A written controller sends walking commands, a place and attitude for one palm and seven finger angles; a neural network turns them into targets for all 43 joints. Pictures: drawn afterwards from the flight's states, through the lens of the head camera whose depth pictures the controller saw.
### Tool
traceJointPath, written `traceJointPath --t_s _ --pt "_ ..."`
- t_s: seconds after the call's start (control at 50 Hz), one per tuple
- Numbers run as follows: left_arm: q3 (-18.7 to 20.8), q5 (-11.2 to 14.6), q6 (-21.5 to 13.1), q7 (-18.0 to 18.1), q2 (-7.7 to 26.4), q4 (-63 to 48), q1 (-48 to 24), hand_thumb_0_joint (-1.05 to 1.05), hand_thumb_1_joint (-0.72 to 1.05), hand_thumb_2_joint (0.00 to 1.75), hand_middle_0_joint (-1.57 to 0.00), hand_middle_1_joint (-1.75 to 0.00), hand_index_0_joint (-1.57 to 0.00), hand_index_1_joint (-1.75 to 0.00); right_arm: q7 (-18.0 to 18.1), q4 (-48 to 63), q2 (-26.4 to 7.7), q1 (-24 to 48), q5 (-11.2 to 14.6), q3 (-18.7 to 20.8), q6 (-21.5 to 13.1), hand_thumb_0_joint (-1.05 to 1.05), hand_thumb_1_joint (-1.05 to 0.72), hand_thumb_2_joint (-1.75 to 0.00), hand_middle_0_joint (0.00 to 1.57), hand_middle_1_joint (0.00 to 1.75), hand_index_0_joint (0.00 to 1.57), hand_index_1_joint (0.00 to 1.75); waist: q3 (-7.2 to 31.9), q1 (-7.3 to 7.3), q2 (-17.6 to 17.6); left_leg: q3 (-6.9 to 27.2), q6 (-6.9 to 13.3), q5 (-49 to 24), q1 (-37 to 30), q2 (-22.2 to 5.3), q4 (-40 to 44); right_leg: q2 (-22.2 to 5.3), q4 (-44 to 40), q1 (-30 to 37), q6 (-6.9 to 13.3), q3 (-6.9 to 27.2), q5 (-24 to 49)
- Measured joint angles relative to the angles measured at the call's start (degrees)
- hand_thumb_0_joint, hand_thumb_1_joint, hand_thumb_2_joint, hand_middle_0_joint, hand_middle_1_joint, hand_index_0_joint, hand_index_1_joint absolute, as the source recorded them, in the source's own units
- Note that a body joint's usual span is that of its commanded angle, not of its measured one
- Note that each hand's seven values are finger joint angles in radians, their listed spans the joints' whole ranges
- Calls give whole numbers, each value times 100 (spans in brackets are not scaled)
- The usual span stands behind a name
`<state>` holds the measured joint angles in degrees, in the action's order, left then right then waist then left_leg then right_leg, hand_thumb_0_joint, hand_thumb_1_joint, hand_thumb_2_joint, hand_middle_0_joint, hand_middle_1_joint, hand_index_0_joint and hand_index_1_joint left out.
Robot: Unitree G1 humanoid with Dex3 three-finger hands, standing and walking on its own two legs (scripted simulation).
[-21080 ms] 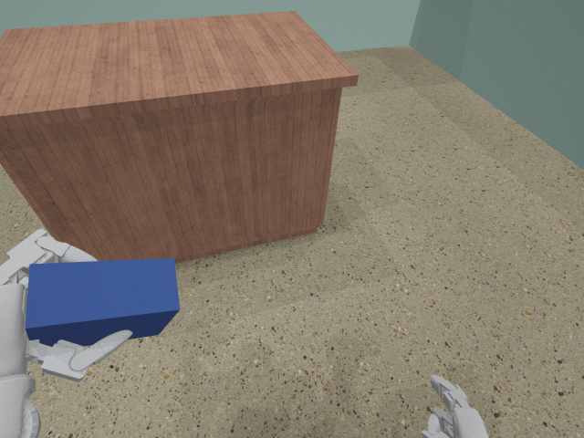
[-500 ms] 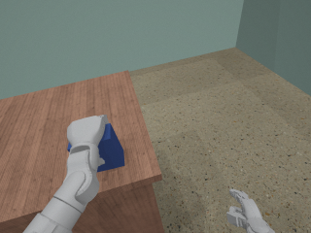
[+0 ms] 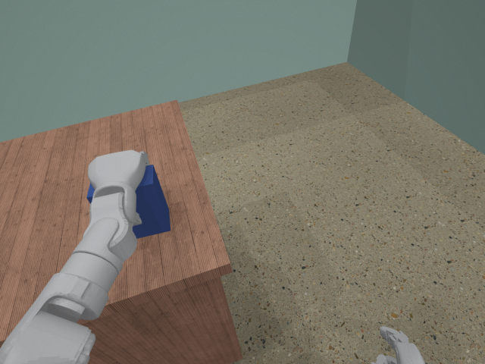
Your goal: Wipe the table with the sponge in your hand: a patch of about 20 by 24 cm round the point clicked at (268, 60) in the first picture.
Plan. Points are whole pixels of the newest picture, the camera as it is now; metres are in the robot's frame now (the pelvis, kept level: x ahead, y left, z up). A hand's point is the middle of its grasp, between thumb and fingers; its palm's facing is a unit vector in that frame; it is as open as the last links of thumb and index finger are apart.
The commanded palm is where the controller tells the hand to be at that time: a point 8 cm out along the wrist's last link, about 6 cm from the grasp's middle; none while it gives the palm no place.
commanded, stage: wipe forward along the third lane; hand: left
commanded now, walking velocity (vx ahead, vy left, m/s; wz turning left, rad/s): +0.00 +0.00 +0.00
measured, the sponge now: (136, 212) +0.36 +0.25 +0.06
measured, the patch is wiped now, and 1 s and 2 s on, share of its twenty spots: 0.95 1.00 1.00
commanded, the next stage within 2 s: wipe back along the third lane in 0.88 s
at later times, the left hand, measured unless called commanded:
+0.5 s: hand (130, 175) +0.41 +0.26 +0.11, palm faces -0.07 +0.02 -1.00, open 10.0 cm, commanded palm +0.41 +0.27 +0.14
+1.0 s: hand (126, 156) +0.47 +0.29 +0.11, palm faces -0.08 +0.03 -1.00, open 10.0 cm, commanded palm +0.45 +0.29 +0.14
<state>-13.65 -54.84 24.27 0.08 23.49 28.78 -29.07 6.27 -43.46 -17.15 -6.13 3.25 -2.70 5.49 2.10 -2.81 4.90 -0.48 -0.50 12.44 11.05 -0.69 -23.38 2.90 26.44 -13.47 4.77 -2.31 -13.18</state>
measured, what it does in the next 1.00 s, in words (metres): stands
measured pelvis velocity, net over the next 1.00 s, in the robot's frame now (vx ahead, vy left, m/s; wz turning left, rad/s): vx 0.02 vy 0.03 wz -0.01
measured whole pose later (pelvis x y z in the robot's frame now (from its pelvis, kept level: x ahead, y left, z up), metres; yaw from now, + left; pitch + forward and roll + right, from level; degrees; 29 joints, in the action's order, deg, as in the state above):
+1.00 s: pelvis +0.02 +0.03 +0.00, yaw -1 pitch +7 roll +0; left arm -8.3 -58.0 13.6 4.0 27.5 55.2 -47.9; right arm 5.6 -45.1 -16.6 -13.3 3.3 -0.7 6.6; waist 4.1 1.8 2.8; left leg -1.6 1.0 14.2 17.9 0.5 -25.1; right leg 1.8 25.5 -19.3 2.3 -1.0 -13.3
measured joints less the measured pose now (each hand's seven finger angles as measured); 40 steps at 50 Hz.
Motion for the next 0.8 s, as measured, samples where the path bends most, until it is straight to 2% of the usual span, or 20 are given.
traceJointPath --t_s 0.3,0.52,0.8 --pt "245 -21 -593 158 130 1081 -689 1 -51 104 -76 -132 -77 -132 36 -123 33 -236 18 90 -12 1 -90 -90 20 30 20 30 85 116 -54 30 7 38 284 -8 -81 10 23 -250 2 -23 -16" --pt "299 -110 -806 268 108 1692 -1119 1 -52 105 -76 -132 -77 -132 18 -104 82 -250 17 98 26 1 -90 -90 20 30 20 30 135 181 -83 41 6 60 410 26 -117 -26 13 -346 -50 -28 -25" --pt "503 -240 -965 299 371 2537 -1802 2 -52 105 -76 -132 -77 -132 17 -97 69 -446 14 110 75 1 -90 -90 21 30 20 30 136 427 -211 -34 49 117 624 54 -163 -52 -61 -524 -149 53 7"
